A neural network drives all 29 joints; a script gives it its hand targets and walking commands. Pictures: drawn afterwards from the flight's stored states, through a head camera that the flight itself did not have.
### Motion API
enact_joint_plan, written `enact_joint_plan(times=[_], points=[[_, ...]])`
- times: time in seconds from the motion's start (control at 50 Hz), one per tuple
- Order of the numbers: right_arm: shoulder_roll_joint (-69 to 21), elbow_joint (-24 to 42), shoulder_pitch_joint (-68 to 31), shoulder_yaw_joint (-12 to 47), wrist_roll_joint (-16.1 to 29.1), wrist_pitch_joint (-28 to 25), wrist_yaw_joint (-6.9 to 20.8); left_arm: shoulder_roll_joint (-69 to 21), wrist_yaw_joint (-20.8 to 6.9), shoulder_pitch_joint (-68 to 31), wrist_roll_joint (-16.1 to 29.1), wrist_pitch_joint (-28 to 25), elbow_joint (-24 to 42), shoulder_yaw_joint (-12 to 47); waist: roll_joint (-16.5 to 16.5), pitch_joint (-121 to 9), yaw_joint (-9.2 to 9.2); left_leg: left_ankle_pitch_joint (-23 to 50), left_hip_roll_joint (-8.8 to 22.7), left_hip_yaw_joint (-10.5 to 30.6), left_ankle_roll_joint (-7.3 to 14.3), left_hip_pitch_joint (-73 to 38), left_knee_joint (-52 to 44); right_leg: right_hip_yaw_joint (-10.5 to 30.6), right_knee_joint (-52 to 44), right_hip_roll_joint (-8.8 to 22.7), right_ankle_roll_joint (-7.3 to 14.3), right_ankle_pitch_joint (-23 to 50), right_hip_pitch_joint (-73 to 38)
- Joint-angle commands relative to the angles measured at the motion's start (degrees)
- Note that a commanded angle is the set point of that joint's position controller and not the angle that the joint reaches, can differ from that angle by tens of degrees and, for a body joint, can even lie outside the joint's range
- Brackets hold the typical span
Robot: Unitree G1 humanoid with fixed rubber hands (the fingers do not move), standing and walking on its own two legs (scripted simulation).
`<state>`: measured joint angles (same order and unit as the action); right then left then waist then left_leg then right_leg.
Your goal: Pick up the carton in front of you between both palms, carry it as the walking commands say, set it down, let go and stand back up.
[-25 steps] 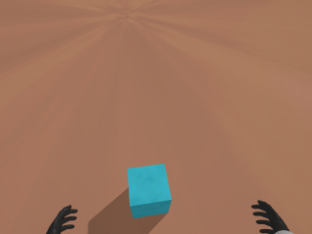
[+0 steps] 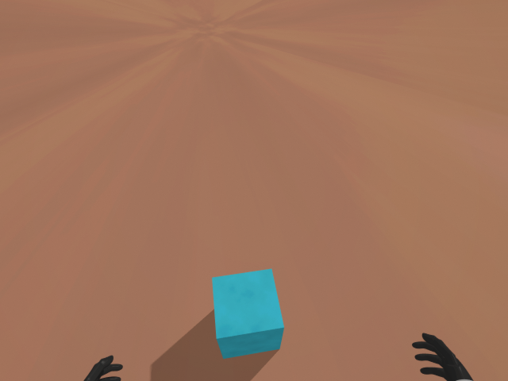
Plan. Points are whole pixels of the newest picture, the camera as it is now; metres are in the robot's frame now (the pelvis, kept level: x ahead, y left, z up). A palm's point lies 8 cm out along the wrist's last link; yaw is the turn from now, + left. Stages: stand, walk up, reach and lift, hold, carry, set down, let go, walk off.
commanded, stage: stand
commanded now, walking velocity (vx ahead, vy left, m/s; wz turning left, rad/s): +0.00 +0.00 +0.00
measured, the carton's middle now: (247, 314) +0.44 +0.05 -0.65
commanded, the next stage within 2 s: none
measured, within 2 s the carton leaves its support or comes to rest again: neither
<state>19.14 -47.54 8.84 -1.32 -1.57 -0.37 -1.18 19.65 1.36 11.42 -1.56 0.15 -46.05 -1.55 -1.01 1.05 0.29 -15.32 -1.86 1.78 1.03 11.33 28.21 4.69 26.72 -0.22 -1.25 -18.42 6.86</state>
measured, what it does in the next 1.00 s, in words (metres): stands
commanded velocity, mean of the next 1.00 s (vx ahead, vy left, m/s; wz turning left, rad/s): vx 0.00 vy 0.00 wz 0.00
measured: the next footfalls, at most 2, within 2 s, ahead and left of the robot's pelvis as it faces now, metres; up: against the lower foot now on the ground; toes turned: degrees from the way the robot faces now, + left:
none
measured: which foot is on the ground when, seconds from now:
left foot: down 0.00-1.00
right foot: down 0.00-1.00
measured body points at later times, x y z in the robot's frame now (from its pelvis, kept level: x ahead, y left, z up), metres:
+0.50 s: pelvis -0.01 -0.01 +0.01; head -0.01 +0.01 +0.46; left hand +0.09 +0.30 -0.11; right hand +0.11 -0.31 -0.10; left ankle +0.00 +0.11 -0.74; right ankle -0.04 -0.14 -0.74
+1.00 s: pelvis -0.02 +0.00 +0.01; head -0.02 +0.00 +0.46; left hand +0.05 +0.32 -0.11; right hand +0.08 -0.31 -0.11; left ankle +0.00 +0.11 -0.74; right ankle -0.04 -0.14 -0.74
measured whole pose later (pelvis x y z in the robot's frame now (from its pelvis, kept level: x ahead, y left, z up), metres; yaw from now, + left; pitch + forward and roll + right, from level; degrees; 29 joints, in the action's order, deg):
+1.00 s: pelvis -0.02 +0.00 +0.01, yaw +1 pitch -3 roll +0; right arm 21.6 -57.7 7.8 -0.6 -0.8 -0.4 -0.4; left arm 22.5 0.4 9.0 -1.2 -0.5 -57.8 -1.3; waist -0.6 3.3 0.3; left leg -9.8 -1.8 3.3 0.6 9.2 21.9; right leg 3.6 20.8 0.1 -1.3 -13.5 4.6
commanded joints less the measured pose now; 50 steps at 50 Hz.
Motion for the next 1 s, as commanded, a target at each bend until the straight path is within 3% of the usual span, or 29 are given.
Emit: enact_joint_plan(times=[0.0, 0.04, 0.08, 0.1, 0.16, 0.2, 0.22, 0.24, 0.28, 0.32, 0.34, 0.36, 0.38, 0.44, 0.52, 0.54, 0.6, 0.64, 0.66, 0.68, 0.72, 0.76, 0.78, 0.82, 0.84, 0.86, 0.9, 0.96, 0.98], points=[[10.45, 1.48, -2.19, -2.27, -0.28, -0.57, -0.18, 9.28, -0.02, -1.53, -0.52, -0.84, 1.92, -2.05, 2.59, -2.4, -0.14, 16.47, 6.05, 5.81, 0.51, -5.22, -4.53, 4.0, -4.8, 3.83, 1.81, 14.79, 2.94], [9.6, 1.8, -4.13, -2.08, 0.39, -0.59, -0.22, 8.57, 0.1, -2.82, 0.16, -0.74, 0.99, -1.67, -2.51, -0.79, -0.26, 12.72, 6.39, 6.35, 0.4, -4.11, -5.24, 4.07, -5.66, 4.85, 1.49, 11.94, 4.64], [10.47, 1.07, -2.67, -2.18, 0.28, -0.28, -0.35, 8.12, 0.3, -3.59, -0.31, -0.54, 1.27, -1.96, -1.15, 2.07, -1.51, 8.86, 4.92, 5.89, -0.3, -2.91, -6.83, 3.94, -6.31, 3.5, 0.7, 12.75, 4.67], [9.9, 0.24, -1.4, -2.08, -0.66, -0.41, -0.35, 8.18, 0.22, -1.59, 0.34, -0.94, 0.76, -1.53, -0.88, 0.41, 0.02, 9.95, 5.71, 6.63, 0.15, -3.37, -6.82, 3.61, -6.39, 4.14, 1.45, 9.84, 2.75], [10.13, 0.16, -1.47, -2.18, 0.09, -0.36, 0.18, 8.9, 0.47, -1.62, 0.3, -1.36, -0.59, -1.68, 2.75, -0.96, -0.66, 15.75, 5.86, 5.3, 0.67, -3.72, -5.13, 4.37, -5.87, 4.89, 1.35, 15.52, 1.42], [9.88, -1.04, -4.3, -1.65, 0.31, -0.67, -0.2, 10.06, 0.59, -2.64, 0.1, -1.03, -0.72, -1.71, -2.98, -2.62, 0.75, 15.66, 6.18, 7.29, 0.8, -4.72, -4.9, 3.06, -6.64, 4.7, 1.15, 15.77, 0.61], [9.57, -1.09, -2.19, -1.65, -0.26, -0.61, -0.02, 10.45, 0.47, -2.84, -0.29, -1.11, -0.99, -1.69, -0.83, 0.2, -0.35, 15.67, 5.36, 5.53, 0.36, -4.01, -5.86, 3.86, -6.81, 4.5, 1.11, 15.03, 1.1], [10.59, -0.59, -2.94, -1.93, 0.41, -0.64, 0.17, 11.26, 0.26, -2.4, 0.41, -0.77, -1.27, -2.19, 0.53, -3.61, 0.48, 13.37, 5.7, 4.63, -0.08, -5.58, -5.04, 4.24, -7.8, 4.81, 1.08, 14.87, 0.27], [10.61, -1.66, -2.62, -2.06, 0.58, -0.55, 0.13, 10.85, 0.28, -2.55, 0.82, -1.39, -2.42, -1.68, 0.71, -3.44, -0.88, 17.94, 6.26, 5.81, 0.92, -5.57, -4.74, 4.64, -7.39, 5.84, 1.37, 19.8, -0.04], [10.15, -2.31, -3.29, -1.09, 0.85, -0.35, 0.1, 11.04, 0.38, -3.61, 0.22, -0.7, -3.42, -1.69, -0.9, -0.78, -1.32, 14.05, 6.79, 6.55, 1.21, -5.83, -5.79, 4.09, -8.1, 5.16, 1.86, 15.37, 1.97], [11.14, -2.07, -3.0, -1.06, 0.74, -0.58, 0.02, 10.25, 0.03, -2.71, 0.77, -1.11, -3.09, -1.58, 2.11, 0.76, -0.07, 10.07, 6.17, 7.45, 0.89, -2.16, -7.19, 3.81, -8.24, 5.37, 1.85, 12.02, 0.25], [10.22, -1.94, -1.91, -1.23, 0.26, -0.66, -0.18, 9.43, -0.18, -3.59, 0.36, -1.43, -3.1, -1.35, -0.03, -0.38, 0.3, 12.84, 6.45, 6.95, 0.86, -3.09, -7.65, 3.65, -7.76, 5.34, 1.43, 11.42, 0.23], [11.79, -3.7, -3.44, -1.72, 0.28, -0.57, -0.41, 10.27, -0.06, -3.18, 0.2, -1.71, -4.34, -1.46, 2.74, 0.48, 0.21, 13.55, 6.15, 7.51, 0.42, -4.27, -8.1, 4.84, -9.03, 4.45, 1.25, 11.34, 1.42], [10.55, -3.55, -3.1, -0.89, 0.62, -0.79, -0.24, 10.83, -0.09, -3.44, -0.14, -1.06, -5.05, -1.84, 4.43, -2.98, 0.0, 17.52, 6.62, 5.79, 0.04, -5.68, -6.03, 3.43, -7.49, 4.79, 1.57, 15.36, -0.82], [11.04, -4.09, -4.89, -1.21, 0.67, -0.81, -0.23, 10.15, -0.4, -4.78, 0.08, -1.33, -5.15, -1.24, -0.71, -1.27, -1.3, 15.6, 6.93, 7.2, 1.0, -5.22, -6.62, 3.14, -8.96, 5.14, 1.63, 16.08, 0.16], [10.84, -4.02, -3.06, -0.91, 0.34, -0.81, -0.03, 9.79, -0.42, -4.76, 0.99, -1.18, -5.45, -1.1, 2.29, -1.05, -1.04, 15.22, 6.85, 6.38, 1.06, -4.48, -7.41, 3.84, -9.22, 5.26, 1.04, 12.92, -0.42], [11.18, -6.56, -3.82, -0.68, 0.21, -0.56, -0.12, 9.47, -0.14, -4.4, 0.25, -1.37, -5.61, -1.16, 0.17, 0.7, -0.33, 9.72, 7.04, 8.71, 0.96, -3.35, -9.48, 3.32, -9.2, 4.72, 1.5, 11.48, 0.23], [11.87, -5.31, -3.95, -1.41, 0.43, -0.73, -0.13, 10.04, -0.56, -3.32, 0.15, -1.05, -6.9, -1.31, 4.15, -0.88, -0.13, 7.39, 7.13, 8.14, 1.08, -2.43, -9.93, 3.31, -8.2, 4.92, 1.58, 9.42, -0.72], [11.73, -5.14, -4.56, -0.69, 0.8, -0.65, -0.09, 12.03, -0.42, -3.94, 0.03, -0.97, -7.34, -1.93, 0.46, 1.82, 0.02, 9.24, 7.12, 9.09, 1.45, -3.17, -8.89, 4.13, -9.52, 5.27, 2.06, 8.68, 0.81], [12.07, -7.15, -3.14, -1.15, 0.69, -0.31, 0.35, 12.65, -0.07, -4.25, -0.01, -0.75, -7.11, -2.37, 2.45, -1.34, 0.59, 11.85, 7.9, 8.07, 0.97, -4.84, -8.75, 3.23, -8.98, 5.45, 2.37, 9.92, 0.11], [11.07, -6.65, -4.64, -0.22, 1.05, -0.65, 0.07, 11.7, -0.31, -5.29, 0.48, -0.64, -7.14, -2.03, -0.49, 2.33, 0.09, 9.63, 7.77, 8.1, 1.49, -2.83, -9.7, 3.5, -10.05, 5.93, 2.43, 9.68, 1.67], [10.77, -5.76, -4.33, -0.89, 0.47, -0.81, -0.06, 11.17, -0.24, -4.22, 0.27, -1.26, -6.94, -1.16, 2.97, 0.74, -0.9, 7.26, 7.84, 9.32, 1.52, -2.96, -10.19, 3.42, -10.82, 5.13, 1.88, 4.81, 1.78], [12.06, -6.84, -5.55, -0.71, 0.21, -0.63, 0.14, 11.55, -0.38, -4.76, 0.59, -0.81, -7.81, -1.57, -0.46, 4.02, 0.8, 3.29, 7.6, 9.57, 1.57, -0.84, -10.65, 3.38, -10.89, 5.13, 1.99, 4.18, 1.76], [11.99, -7.45, -4.35, -0.92, 0.4, -0.5, 0.33, 11.8, -0.88, -4.59, -0.26, -0.94, -7.84, -1.58, 3.07, 1.6, -0.56, 2.88, 6.62, 8.27, 0.79, -3.07, -10.85, 3.08, -10.68, 4.73, 2.46, 5.65, 1.82], [12.33, -7.48, -1.89, -0.84, -0.1, -0.64, 0.44, 11.68, -0.79, -2.6, 0.27, -1.36, -9.0, -2.07, 0.36, 3.34, 0.84, 3.16, 6.53, 8.96, 1.15, -0.94, -11.67, 3.44, -9.64, 4.91, 2.14, 6.04, 0.73], [12.96, -7.85, -2.37, -1.31, 0.3, -0.56, 0.52, 12.28, -0.7, -3.08, 0.13, -1.43, -8.54, -1.69, 1.45, 0.55, -0.72, 3.08, 6.85, 8.6, 1.12, -3.71, -11.67, 3.65, -9.21, 5.05, 2.21, 5.19, 0.44], [12.73, -7.28, -3.54, -1.43, 0.66, -0.73, 0.58, 11.05, -0.86, -4.32, 0.56, -1.24, -8.7, -1.31, -0.73, -0.28, 0.41, 8.41, 7.61, 9.24, 1.09, -4.24, -10.93, 3.16, -9.52, 5.0, 2.06, 4.44, 0.98], [12.82, -7.89, -3.0, -0.9, 1.03, -0.7, 0.72, 11.8, -0.77, -4.83, 0.29, -1.35, -8.86, -1.09, 2.19, -1.61, -1.14, 7.9, 7.48, 9.25, 1.02, -4.82, -11.09, 2.94, -10.21, 5.07, 1.91, 8.09, -0.18], [12.74, -7.01, -5.93, -1.1, 1.14, -0.97, 0.5, 11.12, -0.38, -3.21, 0.27, -0.98, -9.37, -1.43, 3.99, 0.37, 0.13, 7.8, 6.59, 8.47, 0.86, -3.15, -10.01, 3.94, -9.83, 5.09, 1.89, 7.88, 0.54]])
